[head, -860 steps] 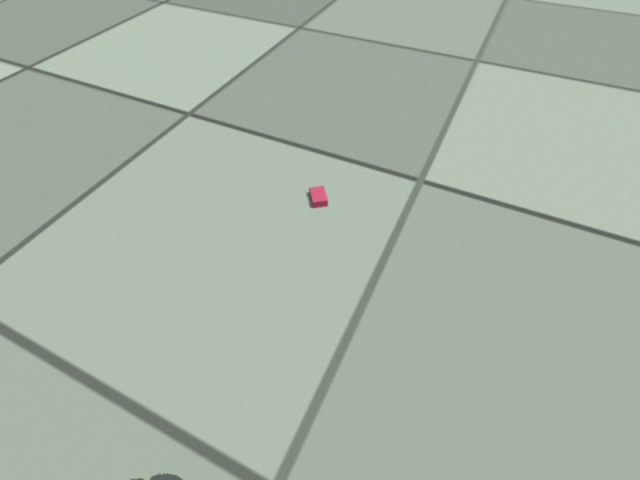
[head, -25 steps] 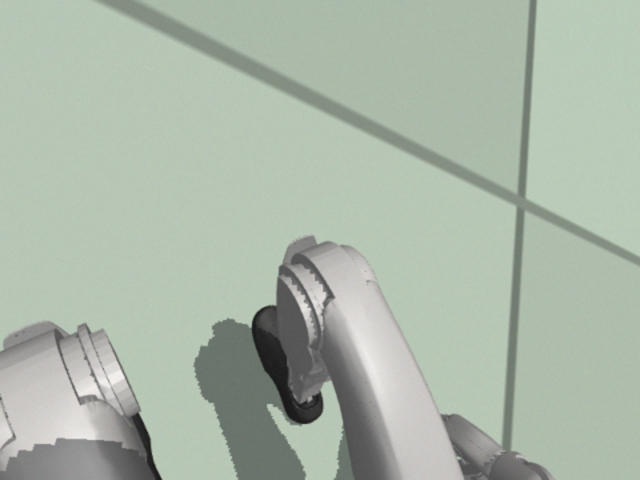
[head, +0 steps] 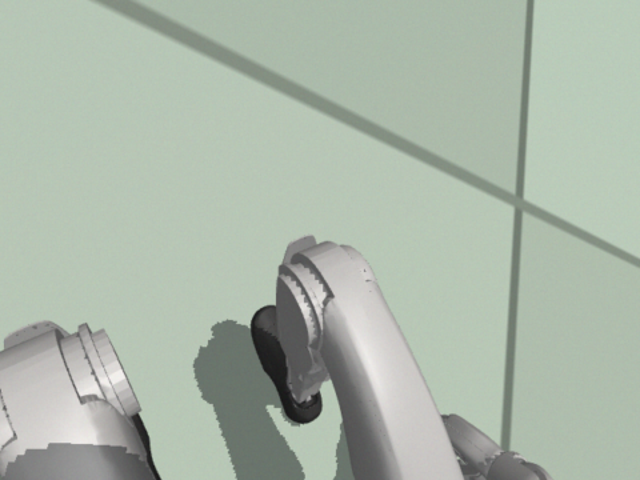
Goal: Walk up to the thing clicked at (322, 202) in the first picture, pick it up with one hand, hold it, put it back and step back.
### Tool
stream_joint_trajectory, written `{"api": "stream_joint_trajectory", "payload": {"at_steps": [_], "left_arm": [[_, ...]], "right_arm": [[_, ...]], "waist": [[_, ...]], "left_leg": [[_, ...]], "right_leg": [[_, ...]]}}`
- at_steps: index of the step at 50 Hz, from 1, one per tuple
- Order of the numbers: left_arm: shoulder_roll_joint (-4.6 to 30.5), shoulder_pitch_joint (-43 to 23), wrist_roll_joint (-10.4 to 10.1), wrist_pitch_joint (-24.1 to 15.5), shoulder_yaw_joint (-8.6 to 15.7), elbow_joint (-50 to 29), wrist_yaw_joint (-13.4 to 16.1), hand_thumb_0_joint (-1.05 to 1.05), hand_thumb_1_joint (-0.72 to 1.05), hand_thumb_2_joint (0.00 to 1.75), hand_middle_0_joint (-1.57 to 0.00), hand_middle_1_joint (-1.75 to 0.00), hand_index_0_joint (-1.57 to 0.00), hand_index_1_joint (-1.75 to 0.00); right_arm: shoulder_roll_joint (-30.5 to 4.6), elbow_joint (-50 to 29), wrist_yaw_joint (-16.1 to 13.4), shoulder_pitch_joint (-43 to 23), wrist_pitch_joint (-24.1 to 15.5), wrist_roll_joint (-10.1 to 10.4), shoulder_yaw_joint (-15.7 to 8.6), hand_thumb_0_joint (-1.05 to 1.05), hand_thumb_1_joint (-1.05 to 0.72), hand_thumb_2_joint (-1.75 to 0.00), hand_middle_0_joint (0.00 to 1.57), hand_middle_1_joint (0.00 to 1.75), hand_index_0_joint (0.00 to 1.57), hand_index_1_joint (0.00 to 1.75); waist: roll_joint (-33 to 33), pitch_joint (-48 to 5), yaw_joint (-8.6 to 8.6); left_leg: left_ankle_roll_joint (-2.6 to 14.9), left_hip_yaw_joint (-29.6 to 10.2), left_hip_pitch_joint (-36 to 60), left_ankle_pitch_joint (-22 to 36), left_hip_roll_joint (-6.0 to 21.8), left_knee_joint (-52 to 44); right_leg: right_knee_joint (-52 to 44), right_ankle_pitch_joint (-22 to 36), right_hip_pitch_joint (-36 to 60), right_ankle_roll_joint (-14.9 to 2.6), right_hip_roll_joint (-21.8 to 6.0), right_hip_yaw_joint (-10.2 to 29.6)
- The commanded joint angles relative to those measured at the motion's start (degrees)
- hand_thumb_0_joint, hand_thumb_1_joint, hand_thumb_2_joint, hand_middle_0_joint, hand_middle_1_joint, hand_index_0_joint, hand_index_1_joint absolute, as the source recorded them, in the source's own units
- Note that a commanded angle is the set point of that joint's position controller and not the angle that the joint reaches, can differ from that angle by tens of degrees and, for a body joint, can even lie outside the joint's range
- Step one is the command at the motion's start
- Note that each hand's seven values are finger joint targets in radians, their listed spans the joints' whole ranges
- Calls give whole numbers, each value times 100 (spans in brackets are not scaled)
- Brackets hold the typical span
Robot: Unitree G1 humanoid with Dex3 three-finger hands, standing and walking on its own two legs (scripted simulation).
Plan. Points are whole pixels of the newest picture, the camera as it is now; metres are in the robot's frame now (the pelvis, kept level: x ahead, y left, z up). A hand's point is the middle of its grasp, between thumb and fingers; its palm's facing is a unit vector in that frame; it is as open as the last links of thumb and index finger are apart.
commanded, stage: close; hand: left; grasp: from above
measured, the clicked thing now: out of the picture +0.45 +0.31 -0.29
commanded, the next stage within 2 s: settle in 0.08 s
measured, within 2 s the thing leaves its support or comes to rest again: leaves its support in 0.46 s
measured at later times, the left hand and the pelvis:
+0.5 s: hand out of the picture +0.44 +0.31 -0.25, palm faces -0.41 -0.16 -0.90, open 9.7 cm; pelvis +0.01 +0.00 +0.00, yaw +0 degrees
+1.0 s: hand out of the picture +0.43 +0.31 -0.15, palm faces -0.45 -0.10 -0.89, open 9.7 cm; pelvis +0.00 -0.01 +0.02, yaw +6 degrees
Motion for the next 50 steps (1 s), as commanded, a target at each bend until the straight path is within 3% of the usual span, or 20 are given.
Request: {"api": "stream_joint_trajectory", "payload": {"at_steps": [1,9,11,19,22,24,26,27,28,29,30,31,33,34,36,37,38,41,43,50], "left_arm": [[1199,-1304,-79,35,62,-540,179,0,54,48,-90,-47,-91,-46],[1057,-1198,-111,53,23,-456,148,0,69,54,-106,-40,-104,-43],[1122,-1244,-125,79,32,-498,142,0,72,58,-111,-48,-111,-48],[1180,-1204,-151,202,299,-1054,-32,0,83,65,-122,-48,-120,-50],[1238,-1254,-158,192,471,-1761,-128,0,85,65,-121,-49,-121,-50],[925,-1126,-265,209,418,-2284,-201,0,82,64,-119,-49,-118,-50],[234,-1052,-325,276,-79,-2028,-339,0,79,63,-115,-49,-115,-49],[589,-1034,-327,324,180,-1986,-360,0,79,63,-114,-50,-114,-50],[963,-1158,-292,327,471,-2727,-379,0,78,62,-113,-49,-114,-49],[775,-939,-354,378,490,-2751,-430,0,78,61,-112,-51,-113,-50],[48,-993,-395,398,-23,-2847,-562,0,80,63,-114,-51,-115,-51],[-165,-955,-441,452,-136,-2401,-647,0,81,63,-116,-50,-116,-50],[-23,-999,-474,520,-97,-2388,-764,0,75,62,-114,-46,-113,-48],[312,-1132,-426,508,161,-2688,-813,0,74,61,-113,-45,-111,-47],[-377,-1122,-468,531,-263,-2611,-1001,0,74,57,-113,-43,-111,-44],[-411,-1090,-504,534,-312,-2589,-1078,0,73,58,-113,-42,-111,-44],[-54,-1139,-510,521,-85,-2705,-1123,0,71,59,-112,-42,-110,-44],[-353,-1205,-522,483,-272,-2790,-1335,0,72,57,-112,-42,-110,-44],[-171,-1304,-549,440,-183,-2884,-1404,0,72,58,-112,-42,-110,-44],[-192,-1495,-433,290,-215,-2953,-1601,0,74,61,-115,-40,-112,-43]], "right_arm": [[-1941,106,-96,1017,17,35,-586,0,-89,-90,20,30,20,30],[-1848,83,-95,1037,54,13,-528,0,-89,-90,20,30,20,30],[-1867,74,-115,1062,62,47,-552,0,-90,-90,20,30,20,30],[-1858,112,-72,1205,83,113,-782,0,-91,-90,20,30,20,30],[-1825,161,-39,1282,105,139,-957,0,-90,-90,20,30,20,30],[-1763,201,-30,1298,137,229,-1111,0,-90,-90,20,30,20,30],[-1607,221,25,1242,143,290,-1101,0,-90,-90,20,30,20,30],[-1709,257,4,1360,168,325,-1204,0,-90,-90,20,30,20,30],[-1773,284,-15,1530,208,393,-1330,0,-90,-90,20,30,20,30],[-1668,336,-11,1539,248,447,-1398,0,-90,-90,20,30,20,30],[-1510,275,22,1351,271,496,-1384,0,-90,-90,20,30,20,30],[-1505,352,38,1352,291,529,-1398,0,-90,-90,20,30,20,30],[-1556,314,-41,1436,385,652,-1482,0,-90,-90,20,30,20,30],[-1622,328,-82,1546,423,663,-1574,0,-90,-90,20,30,20,30],[-1411,383,-106,1493,485,697,-1540,0,-90,-90,20,30,20,30],[-1385,352,-119,1461,521,753,-1552,0,-90,-90,20,30,20,30],[-1439,254,-156,1486,546,781,-1590,0,-90,-90,20,30,20,30],[-1264,293,-229,1496,676,814,-1608,0,-90,-90,20,30,20,30],[-1290,238,-310,1497,748,850,-1628,0,-90,-90,20,30,20,30],[-1174,169,-556,1477,956,888,-1681,0,-90,-90,20,30,20,30]], "waist": [[3027,-3530,-256],[2886,-3541,-280],[2897,-3561,-257],[3436,-3974,-72],[3669,-4413,65],[3969,-4883,230],[3621,-4518,90],[3382,-4488,92],[3770,-4985,359],[3916,-5176,485],[3934,-5235,501],[3584,-4826,344],[3125,-4566,373],[3178,-4777,454],[3121,-4867,487],[3015,-4700,490],[2771,-4761,492],[2691,-5021,584],[2584,-5011,629],[2448,-4987,656]], "left_leg": [[45,617,2617,991,143,-1670],[79,678,2506,1112,148,-1518],[84,681,2502,1066,139,-1531],[8,672,2868,1280,127,-1687],[14,783,3062,1472,99,-1655],[-30,812,3351,1731,83,-1745],[31,872,3009,1590,75,-1691],[59,867,2923,1556,68,-1695],[39,896,3188,1768,34,-1793],[4,912,3374,1863,38,-1838],[-8,941,3396,1783,37,-1893],[33,911,3116,1495,33,-1908],[136,963,2650,1138,-2,-1965],[137,980,2767,1220,-23,-1974],[128,1013,2865,1236,-48,-2039],[152,1022,2732,1112,-55,-2094],[186,1028,2631,1099,-63,-2056],[186,1122,2623,1178,-96,-2089],[209,1163,2587,1161,-127,-2082],[208,1251,2541,957,-181,-2191]], "right_leg": [[-1107,1187,1936,-500,226,-704],[-1129,1345,2051,-466,253,-664],[-1146,1303,2029,-471,241,-647],[-975,1426,1945,-543,200,-656],[-1000,1559,1990,-557,182,-594],[-991,1716,1980,-597,167,-574],[-1063,1657,1793,-576,204,-547],[-1102,1674,1814,-552,191,-543],[-1084,1745,1888,-590,150,-484],[-1030,1781,1866,-629,119,-436],[-1038,1659,1717,-651,135,-413],[-1094,1485,1514,-629,120,-456],[-1308,1212,1478,-613,140,-340],[-1284,1255,1490,-616,94,-322],[-1310,1247,1505,-624,66,-300],[-1362,1127,1483,-625,83,-266],[-1406,1099,1615,-607,80,-211],[-1450,1084,1851,-617,70,-105],[-1540,1026,1832,-607,36,-59],[-1628,723,1769,-645,3,50]]}}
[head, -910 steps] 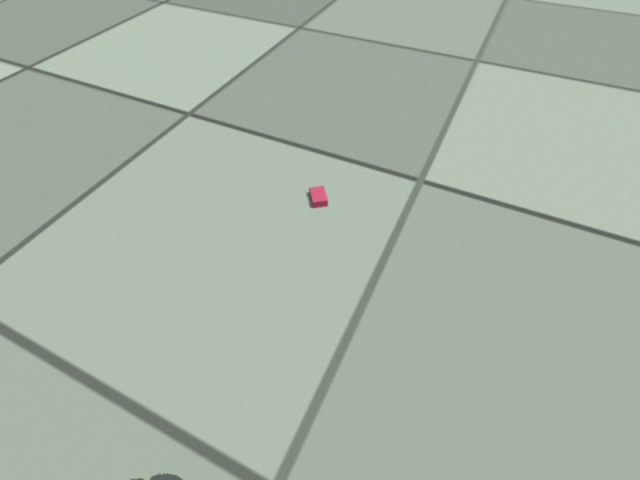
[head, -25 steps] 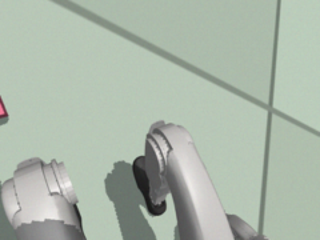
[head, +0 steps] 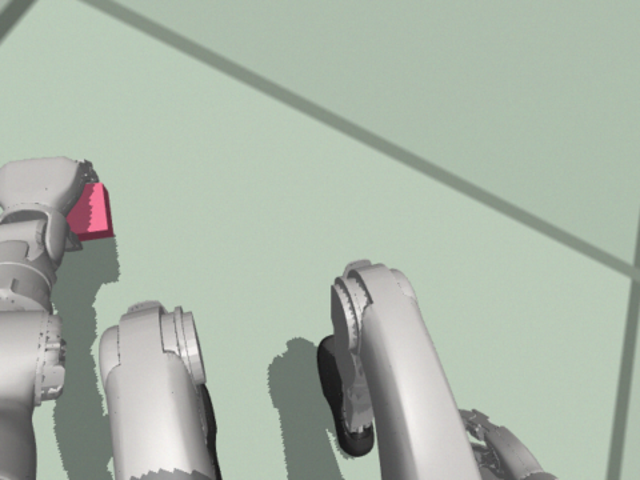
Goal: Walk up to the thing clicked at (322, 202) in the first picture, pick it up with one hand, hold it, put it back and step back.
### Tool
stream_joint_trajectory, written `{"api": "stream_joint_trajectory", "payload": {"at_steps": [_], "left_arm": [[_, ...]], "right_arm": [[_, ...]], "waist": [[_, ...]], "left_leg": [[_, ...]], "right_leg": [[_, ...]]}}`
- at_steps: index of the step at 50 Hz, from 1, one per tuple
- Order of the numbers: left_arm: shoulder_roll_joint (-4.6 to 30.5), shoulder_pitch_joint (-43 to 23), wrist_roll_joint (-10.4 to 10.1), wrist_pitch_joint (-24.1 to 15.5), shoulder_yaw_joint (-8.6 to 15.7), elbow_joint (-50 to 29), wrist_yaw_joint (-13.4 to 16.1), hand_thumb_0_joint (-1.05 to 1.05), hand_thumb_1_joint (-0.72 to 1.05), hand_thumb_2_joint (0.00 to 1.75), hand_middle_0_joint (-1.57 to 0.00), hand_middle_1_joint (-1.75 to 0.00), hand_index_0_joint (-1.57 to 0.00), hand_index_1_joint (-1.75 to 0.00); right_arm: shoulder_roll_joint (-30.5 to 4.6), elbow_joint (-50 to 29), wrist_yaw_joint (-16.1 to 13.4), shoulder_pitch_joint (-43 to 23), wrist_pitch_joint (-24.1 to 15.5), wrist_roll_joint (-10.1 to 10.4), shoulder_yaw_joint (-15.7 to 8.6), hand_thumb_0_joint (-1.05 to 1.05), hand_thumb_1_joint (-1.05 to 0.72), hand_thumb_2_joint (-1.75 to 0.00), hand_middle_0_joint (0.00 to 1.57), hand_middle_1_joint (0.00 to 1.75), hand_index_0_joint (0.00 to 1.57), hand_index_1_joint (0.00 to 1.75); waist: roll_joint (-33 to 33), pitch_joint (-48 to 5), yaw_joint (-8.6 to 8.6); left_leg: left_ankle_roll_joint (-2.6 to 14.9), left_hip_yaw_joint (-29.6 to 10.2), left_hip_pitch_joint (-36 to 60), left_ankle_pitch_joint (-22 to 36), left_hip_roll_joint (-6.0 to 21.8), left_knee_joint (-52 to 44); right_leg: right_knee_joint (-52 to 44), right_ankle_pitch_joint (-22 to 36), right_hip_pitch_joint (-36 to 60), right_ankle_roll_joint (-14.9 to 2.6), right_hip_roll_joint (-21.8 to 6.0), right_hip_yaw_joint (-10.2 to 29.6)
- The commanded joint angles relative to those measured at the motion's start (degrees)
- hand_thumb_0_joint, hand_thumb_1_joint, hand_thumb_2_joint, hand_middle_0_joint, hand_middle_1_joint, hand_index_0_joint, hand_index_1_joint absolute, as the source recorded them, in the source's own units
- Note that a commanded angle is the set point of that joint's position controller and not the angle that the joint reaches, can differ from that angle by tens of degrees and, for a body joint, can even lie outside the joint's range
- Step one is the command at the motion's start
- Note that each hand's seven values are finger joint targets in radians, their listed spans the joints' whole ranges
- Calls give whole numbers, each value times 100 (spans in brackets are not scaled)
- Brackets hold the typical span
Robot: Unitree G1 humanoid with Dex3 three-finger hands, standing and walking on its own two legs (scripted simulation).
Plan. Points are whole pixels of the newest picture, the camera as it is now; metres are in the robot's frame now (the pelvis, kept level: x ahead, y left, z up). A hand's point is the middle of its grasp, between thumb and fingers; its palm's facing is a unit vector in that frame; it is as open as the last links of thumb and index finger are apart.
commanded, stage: settle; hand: left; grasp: from above
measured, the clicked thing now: (66, 215) +0.46 +0.28 -0.20
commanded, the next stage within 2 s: lift in 0.06 s
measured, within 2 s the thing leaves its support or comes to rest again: neither
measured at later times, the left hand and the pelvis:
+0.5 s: hand (25, 213) +0.44 +0.29 -0.10, palm faces -0.47 -0.06 -0.88, open 9.7 cm; pelvis +0.00 +0.00 +0.04, yaw +3 degrees
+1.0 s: hand out of the picture +0.37 +0.28 +0.07, palm faces -0.43 -0.09 -0.90, open 9.7 cm; pelvis +0.00 +0.00 +0.17, yaw +6 degrees
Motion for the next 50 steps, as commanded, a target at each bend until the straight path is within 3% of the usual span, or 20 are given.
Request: {"api": "stream_joint_trajectory", "payload": {"at_steps": [1,5,8,9,13,17,19,21,24,25,27,33,37,38,40,42,43,46,49,50], "left_arm": [[1369,-2051,-43,-68,172,-937,132,0,74,59,-116,-39,-113,-42],[1562,-2148,-55,-131,290,-1224,104,0,74,61,-117,-37,-113,-41],[1413,-2088,-9,-105,237,-1319,92,0,74,63,-119,-40,-116,-44],[1363,-2007,-35,-80,228,-1327,77,0,72,63,-111,-38,-108,-40],[1363,-1873,-159,88,311,-1457,11,0,75,61,-113,-44,-111,-46],[1297,-1763,-316,248,236,-1807,-288,0,71,65,-111,-46,-110,-48],[1153,-1545,-405,283,207,-2012,-447,0,72,68,-112,-47,-110,-49],[1213,-1497,-395,248,217,-2259,-595,0,71,67,-112,-47,-110,-49],[1167,-1324,-540,226,202,-2776,-780,0,72,67,-110,-50,-109,-51],[1151,-1160,-569,238,233,-2742,-823,0,72,66,-110,-49,-109,-50],[1003,-1149,-652,224,95,-3069,-928,0,70,69,-109,-52,-108,-53],[908,-662,-810,314,77,-3710,-1104,0,72,68,-109,-52,-109,-52],[801,-281,-891,399,73,-3995,-1187,0,74,67,-110,-51,-110,-51],[629,-169,-931,432,-21,-4017,-1227,0,73,69,-110,-51,-109,-52],[837,-262,-991,464,70,-4513,-1265,0,74,68,-110,-51,-110,-51],[552,233,-1080,557,-16,-4436,-1316,0,74,69,-112,-50,-111,-51],[531,64,-1099,575,-75,-4745,-1345,0,75,71,-113,-49,-111,-51],[610,286,-1126,668,1,-5009,-1377,0,72,69,-111,-49,-110,-50],[358,786,-1170,762,-131,-5034,-1430,0,75,64,-113,-46,-112,-47],[427,844,-1209,778,-68,-5128,-1444,0,75,66,-114,-45,-113,-47]], "right_arm": [[-1392,-78,-216,1184,87,5,-491,0,-90,-90,20,30,20,30],[-1351,-78,-356,1217,163,21,-527,0,-89,-90,20,30,20,30],[-1331,-80,-426,1294,204,48,-566,0,-91,-91,20,30,20,30],[-1324,-79,-442,1289,216,78,-599,0,-88,-89,20,30,20,30],[-1371,-74,-512,1355,279,162,-706,0,-90,-90,20,30,20,30],[-1284,-97,-539,1368,378,275,-810,0,-90,-90,20,30,20,30],[-1252,-133,-567,1418,414,329,-851,0,-90,-90,20,30,20,30],[-1264,-169,-626,1417,477,367,-900,0,-90,-90,20,30,20,30],[-1173,-305,-685,1409,538,451,-950,0,-90,-90,20,30,20,30],[-1212,-313,-718,1391,553,482,-983,0,-90,-90,20,30,20,30],[-1158,-410,-756,1349,587,503,-987,0,-90,-90,20,30,20,30],[-1100,-538,-898,1233,665,650,-1067,0,-90,-90,20,30,20,30],[-1039,-614,-984,1142,703,715,-1096,0,-90,-90,20,30,20,30],[-1002,-642,-995,1139,713,723,-1087,0,-90,-90,20,30,20,30],[-989,-724,-1052,1068,730,758,-1120,0,-90,-90,20,30,20,30],[-914,-754,-1096,992,744,778,-1121,0,-90,-90,20,30,20,30],[-894,-783,-1124,980,751,791,-1122,0,-90,-90,20,30,20,30],[-862,-803,-1228,898,770,843,-1142,0,-90,-90,20,30,20,30],[-759,-826,-1332,785,793,893,-1106,0,-90,-90,20,30,20,30],[-744,-844,-1367,741,796,911,-1095,0,-90,-90,20,30,20,30]], "waist": [[1506,-3689,-180],[1580,-4081,-34],[1706,-4138,-24],[1742,-4245,28],[1821,-4322,141],[1873,-4632,283],[1855,-4539,299],[1653,-4543,287],[1532,-4638,380],[1491,-4416,410],[1403,-4515,400],[1425,-4621,611],[1317,-4528,679],[1232,-4488,653],[1268,-4682,712],[997,-4563,764],[1063,-4553,703],[1145,-4594,801],[952,-4174,826],[828,-4136,844]], "left_leg": [[265,660,2514,723,-112,-1413],[254,704,2647,781,-112,-1443],[242,718,2797,868,-117,-1590],[237,721,2956,897,-117,-1654],[229,711,3227,910,-133,-1916],[245,766,3475,948,-129,-2135],[239,772,3546,1029,-144,-2261],[276,782,3471,963,-158,-2272],[294,788,3610,835,-145,-2556],[277,711,3639,726,-148,-2655],[290,754,3777,689,-129,-2758],[274,631,4319,683,-95,-3361],[270,608,4701,759,-88,-3720],[271,614,4763,788,-83,-3827],[293,676,4957,763,-96,-3993],[293,690,5172,809,-70,-4205],[300,719,5259,799,-80,-4304],[269,678,5758,831,-52,-4726],[269,681,5989,649,-41,-5192],[290,698,6052,584,-53,-5307]], "right_leg": [[-1488,762,2064,-469,255,-369],[-1547,705,2231,-483,243,-252],[-1529,903,2180,-485,207,-338],[-1536,947,2168,-490,202,-335],[-1572,1073,2037,-501,137,-413],[-1718,1107,2253,-514,133,-320],[-1818,1204,2353,-503,95,-294],[-1951,1120,2402,-510,102,-265],[-2187,1023,2707,-480,94,-203],[-2225,906,2564,-492,71,-212],[-2424,842,2745,-494,110,-182],[-2757,918,3048,-463,86,-140],[-3085,980,3376,-437,61,-103],[-3189,1006,3508,-431,71,-95],[-3441,964,3830,-417,72,-34],[-3695,1002,4101,-396,75,-17],[-3839,999,4225,-388,65,19],[-4149,1030,4591,-380,70,41],[-4600,892,4965,-358,89,69],[-4801,807,5181,-348,95,110]]}}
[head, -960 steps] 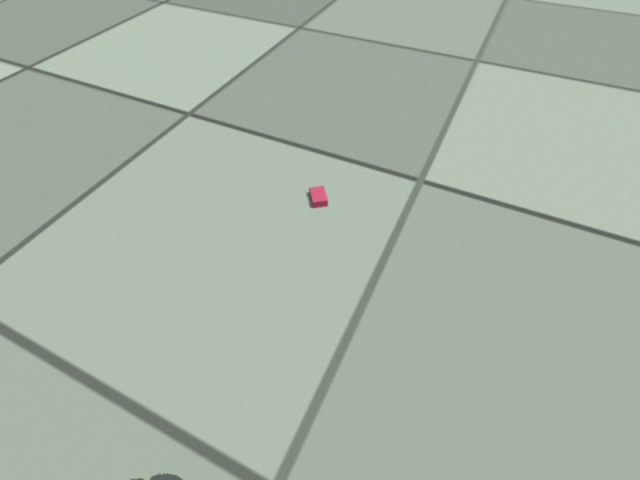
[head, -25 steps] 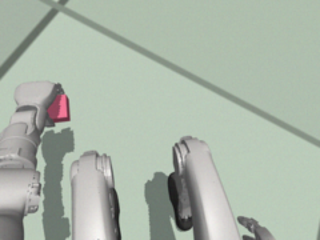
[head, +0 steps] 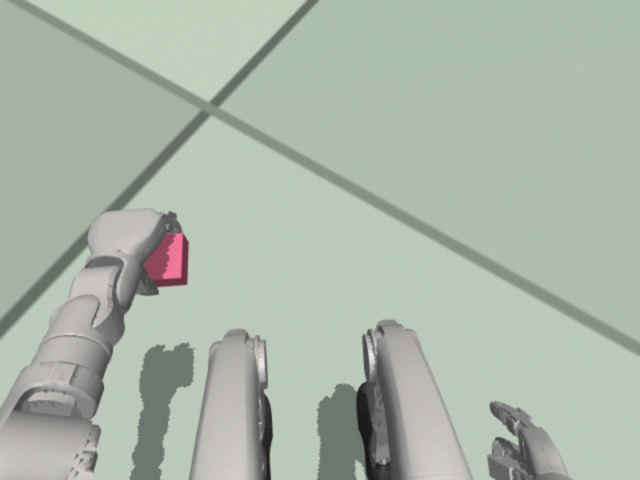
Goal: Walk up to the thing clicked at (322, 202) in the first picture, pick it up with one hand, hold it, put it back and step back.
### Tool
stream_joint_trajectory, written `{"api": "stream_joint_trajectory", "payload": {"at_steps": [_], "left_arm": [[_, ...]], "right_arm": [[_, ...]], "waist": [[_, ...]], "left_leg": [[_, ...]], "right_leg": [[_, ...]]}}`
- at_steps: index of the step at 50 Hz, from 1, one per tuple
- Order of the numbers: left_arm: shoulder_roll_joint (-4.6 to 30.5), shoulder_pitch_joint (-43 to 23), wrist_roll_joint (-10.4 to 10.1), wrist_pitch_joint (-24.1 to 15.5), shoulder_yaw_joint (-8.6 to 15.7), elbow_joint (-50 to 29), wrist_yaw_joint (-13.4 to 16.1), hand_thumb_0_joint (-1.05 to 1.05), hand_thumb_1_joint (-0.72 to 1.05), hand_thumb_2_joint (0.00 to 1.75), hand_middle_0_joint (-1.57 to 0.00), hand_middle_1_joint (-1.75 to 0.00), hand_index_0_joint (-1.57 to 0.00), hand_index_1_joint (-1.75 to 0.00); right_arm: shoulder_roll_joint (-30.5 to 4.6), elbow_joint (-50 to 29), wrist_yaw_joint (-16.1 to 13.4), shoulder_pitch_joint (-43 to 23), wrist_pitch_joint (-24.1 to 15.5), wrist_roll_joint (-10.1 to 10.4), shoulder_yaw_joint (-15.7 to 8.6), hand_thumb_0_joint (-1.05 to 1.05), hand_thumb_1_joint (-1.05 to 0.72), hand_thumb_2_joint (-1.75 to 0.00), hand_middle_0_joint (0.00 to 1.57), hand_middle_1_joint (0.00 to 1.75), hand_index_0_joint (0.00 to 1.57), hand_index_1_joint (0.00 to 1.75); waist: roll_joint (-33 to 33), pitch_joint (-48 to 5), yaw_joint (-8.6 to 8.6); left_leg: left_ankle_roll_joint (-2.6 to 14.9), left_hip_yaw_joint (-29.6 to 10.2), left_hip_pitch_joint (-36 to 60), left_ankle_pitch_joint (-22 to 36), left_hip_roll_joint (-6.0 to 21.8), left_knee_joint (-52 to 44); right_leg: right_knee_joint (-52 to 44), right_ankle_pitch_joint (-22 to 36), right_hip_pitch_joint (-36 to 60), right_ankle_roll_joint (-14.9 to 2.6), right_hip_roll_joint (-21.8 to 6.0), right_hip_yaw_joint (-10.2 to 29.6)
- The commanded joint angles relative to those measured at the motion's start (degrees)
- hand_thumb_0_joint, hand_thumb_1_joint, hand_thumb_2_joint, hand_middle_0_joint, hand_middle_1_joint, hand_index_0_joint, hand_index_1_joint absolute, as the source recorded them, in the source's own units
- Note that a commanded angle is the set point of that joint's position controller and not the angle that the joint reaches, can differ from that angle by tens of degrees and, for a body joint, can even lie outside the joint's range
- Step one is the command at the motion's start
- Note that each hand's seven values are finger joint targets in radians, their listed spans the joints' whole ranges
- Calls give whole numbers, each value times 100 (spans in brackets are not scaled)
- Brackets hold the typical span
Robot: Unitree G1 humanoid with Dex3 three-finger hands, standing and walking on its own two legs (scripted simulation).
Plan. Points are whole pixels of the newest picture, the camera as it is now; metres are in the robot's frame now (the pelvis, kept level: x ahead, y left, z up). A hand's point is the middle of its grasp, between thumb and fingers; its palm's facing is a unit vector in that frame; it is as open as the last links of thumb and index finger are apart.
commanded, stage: lift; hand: left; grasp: from above
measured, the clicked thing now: (149, 261) +0.41 +0.25 -0.13
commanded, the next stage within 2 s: hold in 0.86 s
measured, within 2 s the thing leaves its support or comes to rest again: neither
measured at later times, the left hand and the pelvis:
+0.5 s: hand (81, 234) +0.36 +0.23 +0.09, palm faces -0.46 -0.07 -0.89, open 9.7 cm; pelvis +0.04 +0.00 +0.17, yaw +1 degrees
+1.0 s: hand (31, 176) +0.38 +0.23 +0.16, palm faces -0.46 -0.07 -0.89, open 9.7 cm; pelvis +0.07 +0.00 +0.24, yaw +1 degrees
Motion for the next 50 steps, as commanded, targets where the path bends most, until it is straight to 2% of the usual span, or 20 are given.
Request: {"api": "stream_joint_trajectory", "payload": {"at_steps": [1,3,4,11,13,14,17,19,20,22,23,25,27,30,34,38,39,43,49,50], "left_arm": [[1380,-1357,-152,132,566,-1425,198,0,77,67,-116,-45,-114,-47],[1197,-1260,-190,189,400,-1512,159,0,76,70,-117,-45,-114,-48],[1284,-1244,-222,203,492,-1635,161,0,77,71,-116,-47,-114,-50],[915,-950,-199,205,241,-1396,192,0,71,65,-113,-45,-110,-48],[722,-813,-205,196,127,-1202,217,0,70,66,-112,-46,-109,-49],[811,-844,-197,190,198,-1180,260,0,68,65,-111,-44,-108,-47],[601,-819,-158,191,28,-1020,309,0,65,63,-108,-45,-105,-48],[640,-777,-167,189,83,-896,361,0,64,61,-107,-44,-105,-47],[512,-706,-146,205,-34,-782,382,0,63,61,-108,-43,-104,-46],[600,-736,-98,233,78,-724,446,0,64,62,-109,-42,-105,-46],[456,-802,-93,242,-72,-756,458,0,65,62,-109,-43,-106,-46],[563,-791,-69,275,17,-721,505,0,67,62,-110,-43,-107,-46],[492,-925,-70,296,-64,-755,530,0,66,64,-112,-40,-108,-44],[493,-684,-76,326,3,-614,559,0,67,62,-112,-40,-108,-43],[543,-759,-84,333,7,-689,542,0,67,64,-113,-39,-109,-43],[339,-661,-129,324,-113,-687,478,0,68,63,-112,-41,-109,-44],[448,-593,-138,322,-19,-651,465,0,68,61,-111,-40,-109,-43],[301,-566,-123,288,-149,-692,402,0,69,62,-112,-41,-110,-44],[307,-570,-107,249,-150,-810,362,0,73,63,-112,-43,-111,-45],[427,-699,-104,233,-78,-885,359,0,72,62,-111,-44,-110,-45]], "right_arm": [[-991,-421,-233,598,-103,68,-369,0,-90,-90,20,30,20,30],[-924,-414,-297,503,-107,96,-346,0,-90,-90,20,30,20,30],[-934,-407,-331,512,-115,116,-344,0,-90,-90,20,30,20,30],[-809,-232,-539,455,-265,173,-277,0,-90,-90,20,30,20,30],[-773,-187,-563,474,-322,180,-269,0,-90,-90,20,30,20,30],[-781,-166,-572,457,-350,184,-285,0,-90,-90,20,30,20,30],[-758,-105,-580,527,-412,184,-294,0,-90,-90,20,30,20,30],[-748,-61,-588,588,-438,179,-302,0,-90,-90,20,30,20,30],[-727,-53,-583,599,-442,180,-275,0,-90,-90,20,30,20,30],[-775,-19,-576,627,-446,159,-299,0,-90,-90,20,30,20,30],[-749,-21,-569,634,-451,150,-292,0,-90,-90,20,30,20,30],[-786,-15,-569,671,-459,146,-319,0,-90,-90,20,30,20,30],[-763,14,-559,693,-444,135,-299,0,-90,-90,20,30,20,30],[-751,-5,-538,702,-435,131,-306,0,-90,-90,20,30,20,30],[-779,-42,-519,669,-398,128,-320,0,-90,-90,20,30,20,30],[-750,-79,-502,685,-372,129,-329,0,-90,-90,20,30,20,30],[-771,-62,-499,687,-373,129,-340,0,-90,-90,20,30,20,30],[-752,-82,-494,665,-351,133,-354,0,-90,-90,20,30,20,30],[-763,-99,-480,598,-312,143,-372,0,-89,-89,20,30,20,30],[-811,-121,-478,581,-313,147,-396,0,-89,-89,20,30,20,30]], "waist": [[552,-3164,13],[533,-3046,-3],[525,-3019,14],[373,-2040,14],[278,-1885,32],[288,-1897,82],[255,-1889,90],[162,-1817,94],[76,-1661,93],[167,-1649,201],[189,-1657,148],[121,-1702,198],[198,-1517,184],[9,-1433,251],[88,-1342,242],[-8,-1207,220],[23,-1210,274],[4,-1159,268],[28,-1038,296],[37,-1075,308]], "left_leg": [[199,137,3141,225,-126,-2320],[198,203,3476,284,-120,-2552],[193,185,3644,301,-108,-2716],[140,112,4420,192,-77,-3768],[127,139,4673,356,-90,-3992],[119,126,4846,388,-74,-4127],[90,160,5333,838,-80,-4432],[106,235,5478,1076,-110,-4592],[118,267,5508,1150,-137,-4686],[106,301,5769,1226,-145,-4914],[99,308,5924,1333,-146,-4999],[87,318,6224,1596,-141,-5177],[80,321,6392,1694,-154,-5383],[88,328,6612,1870,-172,-5625],[61,358,7115,2119,-151,-5963],[61,362,7380,2277,-167,-6238],[45,365,7468,2376,-160,-6313],[47,402,7770,2711,-167,-6499],[28,430,8089,2868,-166,-6787],[20,426,8176,2882,-165,-6851]], "right_leg": [[-2047,532,2485,-285,231,-168],[-2361,579,2748,-286,253,-123],[-2483,589,2911,-282,247,-112],[-3479,434,3642,-287,272,5],[-3776,506,3915,-295,271,45],[-3890,529,4046,-293,274,49],[-4231,920,4500,-301,275,74],[-4517,1115,4888,-286,274,117],[-4649,1187,5006,-284,274,124],[-4822,1251,5196,-288,280,121],[-4916,1351,5328,-284,290,114],[-5086,1602,5595,-271,278,105],[-5287,1703,5730,-267,267,129],[-5565,1868,6127,-240,254,156],[-5868,2083,6383,-238,237,132],[-6182,2244,6685,-219,230,178],[-6217,2301,6755,-230,233,164],[-6413,2613,7000,-227,227,180],[-6662,2708,7226,-240,245,156],[-6698,2701,7305,-244,256,125]]}}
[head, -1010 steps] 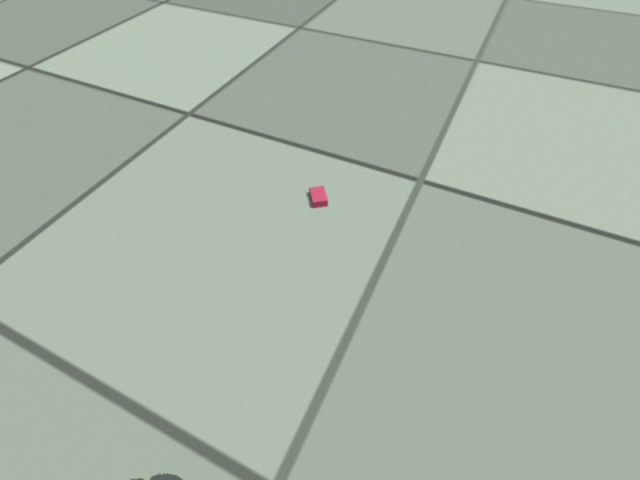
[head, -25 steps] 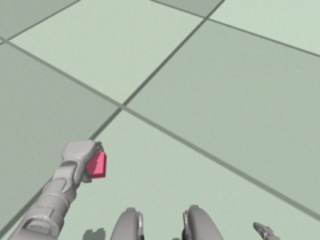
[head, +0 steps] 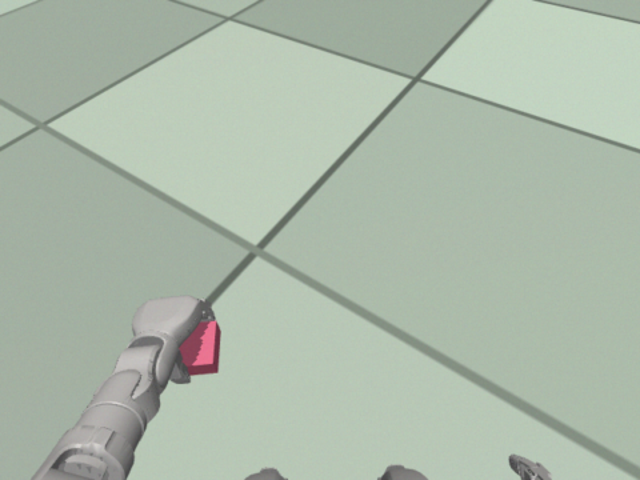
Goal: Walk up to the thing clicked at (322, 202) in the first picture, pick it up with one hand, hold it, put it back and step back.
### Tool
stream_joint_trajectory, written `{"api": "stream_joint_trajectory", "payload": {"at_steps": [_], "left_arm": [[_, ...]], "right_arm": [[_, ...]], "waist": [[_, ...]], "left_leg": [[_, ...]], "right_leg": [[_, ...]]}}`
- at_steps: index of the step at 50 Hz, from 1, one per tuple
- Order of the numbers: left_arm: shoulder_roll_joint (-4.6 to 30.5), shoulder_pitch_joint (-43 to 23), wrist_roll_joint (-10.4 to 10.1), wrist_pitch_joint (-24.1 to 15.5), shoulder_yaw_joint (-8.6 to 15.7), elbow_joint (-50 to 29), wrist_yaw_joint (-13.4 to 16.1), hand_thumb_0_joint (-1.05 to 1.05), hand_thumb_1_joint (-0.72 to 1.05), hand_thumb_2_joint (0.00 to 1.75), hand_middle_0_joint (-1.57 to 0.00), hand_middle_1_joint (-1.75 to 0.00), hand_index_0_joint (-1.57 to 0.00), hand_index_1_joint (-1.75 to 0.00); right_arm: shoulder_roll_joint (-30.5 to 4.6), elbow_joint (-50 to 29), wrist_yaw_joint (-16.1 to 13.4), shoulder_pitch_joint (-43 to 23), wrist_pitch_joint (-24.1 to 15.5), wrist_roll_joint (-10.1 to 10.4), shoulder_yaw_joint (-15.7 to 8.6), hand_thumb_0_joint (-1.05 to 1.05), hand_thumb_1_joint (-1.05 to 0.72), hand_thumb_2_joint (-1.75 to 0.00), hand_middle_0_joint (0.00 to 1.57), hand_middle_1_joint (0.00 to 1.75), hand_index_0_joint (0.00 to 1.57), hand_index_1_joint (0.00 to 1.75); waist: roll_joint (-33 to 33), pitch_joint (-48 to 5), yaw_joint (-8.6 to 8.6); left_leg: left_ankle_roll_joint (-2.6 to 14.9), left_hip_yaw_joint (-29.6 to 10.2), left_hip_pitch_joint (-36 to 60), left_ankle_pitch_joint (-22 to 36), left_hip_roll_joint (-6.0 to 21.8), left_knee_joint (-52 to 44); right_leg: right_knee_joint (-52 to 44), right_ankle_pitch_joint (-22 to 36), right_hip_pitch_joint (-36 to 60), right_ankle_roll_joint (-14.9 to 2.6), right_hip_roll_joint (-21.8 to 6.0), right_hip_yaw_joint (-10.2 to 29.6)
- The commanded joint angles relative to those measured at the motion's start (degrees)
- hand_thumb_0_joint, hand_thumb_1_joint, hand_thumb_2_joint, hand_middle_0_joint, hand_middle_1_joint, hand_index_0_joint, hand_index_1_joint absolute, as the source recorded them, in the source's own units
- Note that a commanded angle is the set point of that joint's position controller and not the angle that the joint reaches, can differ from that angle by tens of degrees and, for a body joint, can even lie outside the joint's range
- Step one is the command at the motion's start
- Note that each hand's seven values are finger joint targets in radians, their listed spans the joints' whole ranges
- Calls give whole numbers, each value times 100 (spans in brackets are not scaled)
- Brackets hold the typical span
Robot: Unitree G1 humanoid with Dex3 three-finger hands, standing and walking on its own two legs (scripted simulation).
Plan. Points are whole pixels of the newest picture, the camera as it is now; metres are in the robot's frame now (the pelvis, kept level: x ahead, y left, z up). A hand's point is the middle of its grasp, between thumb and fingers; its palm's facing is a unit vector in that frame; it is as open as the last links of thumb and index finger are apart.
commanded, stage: hold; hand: left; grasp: from above
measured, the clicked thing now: (183, 349) +0.32 +0.23 -0.11
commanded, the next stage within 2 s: crouch in 1.86 s
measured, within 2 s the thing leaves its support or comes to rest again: neither
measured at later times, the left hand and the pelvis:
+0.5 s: hand (172, 333) +0.32 +0.22 -0.04, palm faces -0.46 -0.04 -0.89, open 9.7 cm; pelvis +0.01 +0.00 +0.02, yaw -1 degrees
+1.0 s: hand (170, 338) +0.30 +0.21 -0.02, palm faces -0.45 -0.04 -0.89, open 9.7 cm; pelvis +0.00 +0.00 +0.03, yaw -1 degrees
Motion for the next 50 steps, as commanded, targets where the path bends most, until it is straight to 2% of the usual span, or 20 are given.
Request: {"api": "stream_joint_trajectory", "payload": {"at_steps": [1,3,9,11,14,16,19,20,21,22,25,32,35,38,40,41,42,43,46,50], "left_arm": [[1208,-1851,52,-11,500,-1149,215,0,71,63,-111,-43,-110,-44],[1208,-1857,97,-14,475,-1143,159,0,70,62,-110,-43,-109,-45],[1131,-1816,35,-2,427,-1243,16,0,71,66,-112,-44,-110,-46],[1158,-1703,37,21,454,-1307,-42,0,73,67,-113,-45,-111,-47],[1249,-1895,6,-4,459,-1556,-152,0,74,63,-111,-46,-111,-46],[1185,-1652,-3,-1,444,-1475,-218,0,73,64,-112,-44,-111,-46],[1170,-1652,23,-15,430,-1593,-269,0,71,66,-112,-43,-110,-46],[1271,-1693,-12,-24,508,-1712,-278,0,71,66,-112,-43,-110,-46],[1347,-1704,-14,-29,585,-1779,-288,0,71,65,-112,-45,-110,-47],[1272,-1640,18,-1,502,-1698,-311,0,71,66,-112,-44,-110,-47],[1235,-1580,13,2,499,-1785,-340,0,72,67,-113,-44,-111,-46],[1278,-1605,-21,-13,530,-1990,-416,0,72,70,-115,-45,-112,-48],[1243,-1466,-14,1,520,-1982,-470,0,73,69,-115,-44,-112,-47],[1250,-1596,-26,-2,500,-2056,-492,0,72,69,-115,-44,-112,-47],[1270,-1576,-24,-19,508,-2131,-495,0,70,69,-114,-44,-111,-47],[1341,-1605,-41,-38,587,-2143,-500,0,71,68,-113,-44,-111,-47],[1278,-1470,-20,-20,558,-2023,-494,0,70,69,-114,-43,-111,-47],[1242,-1656,-58,-33,500,-2249,-499,0,71,67,-113,-45,-111,-47],[1224,-1440,-64,-14,490,-2071,-533,0,71,69,-116,-42,-112,-46],[1280,-1450,-83,-21,545,-2198,-581,0,68,68,-114,-41,-110,-45]], "right_arm": [[-885,-567,-59,6,-167,-12,-304,0,-89,-90,20,30,20,30],[-883,-565,-57,-3,-158,-4,-320,0,-90,-90,20,30,20,30],[-905,-648,-39,-74,-119,9,-322,0,-90,-90,20,30,20,30],[-886,-655,-34,-100,-109,23,-319,0,-90,-90,20,30,20,30],[-913,-710,-40,-118,-88,35,-317,0,-90,-90,20,30,20,30],[-896,-778,-41,-196,-64,45,-307,0,-90,-90,20,30,20,30],[-881,-834,-48,-216,-36,50,-285,0,-90,-90,20,30,20,30],[-898,-868,-45,-280,-30,58,-297,0,-90,-90,20,30,20,30],[-914,-860,-47,-260,-24,58,-304,0,-90,-90,20,30,20,30],[-869,-883,-52,-295,-9,61,-276,0,-90,-90,20,30,20,30],[-885,-893,-58,-298,10,69,-282,0,-90,-90,20,30,20,30],[-871,-984,-70,-454,37,94,-257,0,-90,-90,20,30,20,30],[-874,-1004,-75,-496,47,103,-255,0,-90,-90,20,30,20,30],[-875,-1002,-78,-521,47,96,-253,0,-90,-90,20,30,20,30],[-851,-1023,-92,-540,52,117,-227,0,-90,-90,20,30,20,30],[-854,-1020,-93,-562,49,117,-234,0,-90,-90,20,30,20,30],[-837,-1020,-99,-579,60,116,-222,0,-90,-90,20,30,20,30],[-836,-1017,-100,-569,56,110,-216,0,-90,-90,20,30,20,30],[-846,-1031,-110,-629,58,128,-210,0,-90,-90,20,30,20,30],[-822,-1079,-116,-697,59,134,-195,0,-90,-90,20,30,20,30]], "waist": [[174,-1661,33],[210,-1660,50],[12,-1570,49],[115,-1602,114],[130,-1536,101],[201,-1449,162],[-61,-1384,126],[38,-1441,195],[151,-1511,189],[87,-1431,203],[107,-1428,185],[22,-1251,226],[56,-1204,241],[39,-1289,208],[14,-1267,245],[98,-1263,277],[31,-1187,249],[51,-1301,243],[-1,-1087,265],[28,-1066,292]], "left_leg": [[-8,-75,1471,1561,-215,-831],[-22,-77,1567,1706,-214,-887],[14,-31,1724,1833,-229,-1052],[7,2,1770,1970,-251,-1089],[9,-6,1806,1944,-227,-1187],[4,21,1885,1924,-222,-1253],[65,32,1788,1908,-264,-1274],[59,50,1859,1871,-272,-1311],[42,51,1928,1919,-256,-1330],[45,47,1930,1958,-245,-1359],[46,48,2030,2103,-225,-1408],[82,86,2068,1686,-253,-1613],[72,102,2145,1676,-246,-1679],[76,75,2235,1811,-221,-1700],[95,94,2212,1821,-252,-1728],[83,111,2226,1792,-248,-1745],[91,120,2247,1815,-251,-1762],[84,92,2287,1821,-233,-1769],[84,97,2304,1741,-226,-1860],[100,131,2308,1542,-264,-1926]], "right_leg": [[-776,1300,747,-231,275,-131],[-825,1397,809,-235,286,-125],[-1027,1570,1122,-217,286,-107],[-1045,1693,1207,-221,275,-82],[-1106,1649,1240,-226,296,-94],[-1159,1598,1250,-242,296,-110],[-1238,1698,1429,-204,267,-57],[-1281,1644,1489,-206,262,-61],[-1265,1647,1461,-223,273,-60],[-1281,1687,1446,-224,278,-62],[-1294,1797,1481,-230,293,-87],[-1529,1465,1607,-205,264,-50],[-1576,1424,1628,-219,264,-49],[-1586,1536,1726,-212,275,-73],[-1618,1585,1773,-203,248,-42],[-1645,1525,1811,-208,258,-50],[-1657,1564,1756,-210,247,-46],[-1654,1558,1778,-206,266,-53],[-1732,1465,1788,-214,258,-65],[-1839,1292,1855,-201,227,-31]]}}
